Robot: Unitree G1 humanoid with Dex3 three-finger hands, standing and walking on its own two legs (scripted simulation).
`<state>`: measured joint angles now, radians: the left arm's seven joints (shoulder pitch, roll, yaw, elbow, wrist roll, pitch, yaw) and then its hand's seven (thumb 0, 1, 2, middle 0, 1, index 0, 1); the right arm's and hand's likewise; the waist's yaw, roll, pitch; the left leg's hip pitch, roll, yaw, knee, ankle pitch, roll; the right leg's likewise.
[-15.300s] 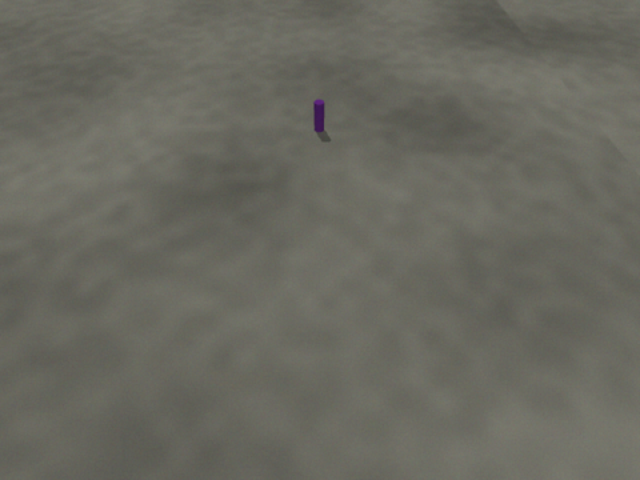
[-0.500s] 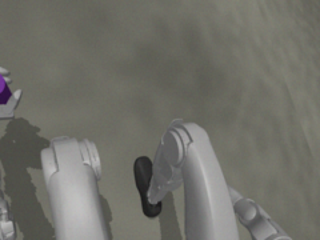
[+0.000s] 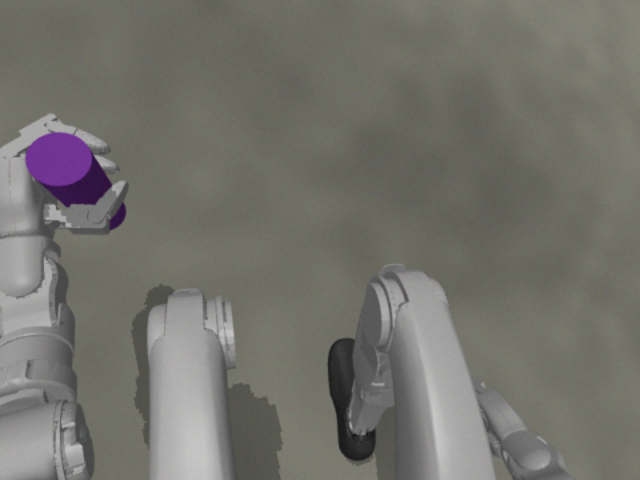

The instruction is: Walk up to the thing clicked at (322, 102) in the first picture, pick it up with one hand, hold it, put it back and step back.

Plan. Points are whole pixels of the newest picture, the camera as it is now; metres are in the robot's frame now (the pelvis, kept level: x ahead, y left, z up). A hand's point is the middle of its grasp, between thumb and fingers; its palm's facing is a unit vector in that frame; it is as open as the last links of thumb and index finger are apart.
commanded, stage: settle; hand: left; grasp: from the side
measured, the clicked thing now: (85, 190) +0.44 +0.25 -0.07
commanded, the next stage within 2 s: lift in 0.74 s
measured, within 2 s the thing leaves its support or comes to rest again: neither
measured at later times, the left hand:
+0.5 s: hand (82, 160) +0.44 +0.24 -0.01, palm faces +0.14 -0.99 -0.04, open 7.3 cm
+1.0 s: hand (81, 145) +0.45 +0.23 +0.02, palm faces +0.14 -0.99 -0.04, open 7.3 cm
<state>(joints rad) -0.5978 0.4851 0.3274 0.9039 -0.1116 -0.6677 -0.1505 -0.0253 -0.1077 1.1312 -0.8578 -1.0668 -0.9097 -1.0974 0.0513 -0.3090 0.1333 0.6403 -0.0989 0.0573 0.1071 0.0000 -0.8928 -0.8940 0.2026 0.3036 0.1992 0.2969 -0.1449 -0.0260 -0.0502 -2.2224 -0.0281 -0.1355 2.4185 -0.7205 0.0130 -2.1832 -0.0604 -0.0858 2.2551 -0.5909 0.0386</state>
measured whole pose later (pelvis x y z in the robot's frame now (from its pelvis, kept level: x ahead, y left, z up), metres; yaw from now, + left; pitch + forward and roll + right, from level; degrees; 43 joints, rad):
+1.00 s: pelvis +0.00 -0.01 +0.05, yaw +4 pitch +33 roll -5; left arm -0.66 0.39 0.37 0.93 -0.10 -0.60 -0.20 -0.02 -0.11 1.13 -0.86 -1.06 -0.91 -1.09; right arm 0.12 -0.29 0.04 0.66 -0.06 0.01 0.06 0.00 -0.92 -0.90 0.20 0.30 0.20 0.30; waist -0.13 0.00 -0.14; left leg -2.11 -0.03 -0.07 2.24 -0.71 0.00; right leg -2.11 -0.07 -0.03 2.15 -0.61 0.02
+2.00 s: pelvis +0.05 +0.00 +0.28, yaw +5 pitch +23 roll -4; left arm -0.18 0.26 0.17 0.31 -0.18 -0.28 -0.07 -0.02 -0.11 1.13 -0.86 -1.07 -0.91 -1.09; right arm 0.17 -0.23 0.00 0.61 0.05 -0.06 -0.04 0.01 -0.89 -0.89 0.20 0.30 0.20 0.30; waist -0.04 0.01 -0.17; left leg -1.26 0.02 -0.05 1.49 -0.64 0.01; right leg -1.27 -0.04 -0.05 1.40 -0.54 0.03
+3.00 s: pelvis +0.09 +0.00 +0.38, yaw +5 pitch +10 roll -2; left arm -0.15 0.22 0.16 0.44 -0.20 -0.34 -0.15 -0.02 -0.10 1.13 -0.85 -1.08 -0.90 -1.10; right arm 0.23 -0.22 0.00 0.66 0.02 -0.04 -0.05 0.01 -0.89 -0.89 0.20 0.30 0.20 0.30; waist -0.02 0.01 -0.06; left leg -0.65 0.03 -0.02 0.96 -0.49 -0.01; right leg -0.67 -0.02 -0.04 0.91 -0.41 0.02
